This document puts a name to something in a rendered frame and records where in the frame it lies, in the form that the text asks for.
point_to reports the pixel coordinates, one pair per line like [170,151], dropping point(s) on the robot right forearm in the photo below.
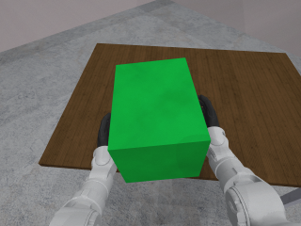
[226,166]

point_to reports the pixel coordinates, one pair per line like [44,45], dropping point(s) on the carton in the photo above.
[157,128]

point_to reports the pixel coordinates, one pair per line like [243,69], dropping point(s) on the table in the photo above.
[256,97]

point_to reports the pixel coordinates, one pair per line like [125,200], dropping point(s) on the left robot upper arm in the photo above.
[73,216]

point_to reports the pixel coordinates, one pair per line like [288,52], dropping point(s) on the right robot hand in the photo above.
[208,111]

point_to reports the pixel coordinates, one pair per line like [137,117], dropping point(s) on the right robot upper arm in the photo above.
[255,204]

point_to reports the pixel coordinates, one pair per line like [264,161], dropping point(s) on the robot left forearm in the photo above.
[96,188]

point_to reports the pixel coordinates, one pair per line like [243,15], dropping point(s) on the left robot hand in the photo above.
[103,134]

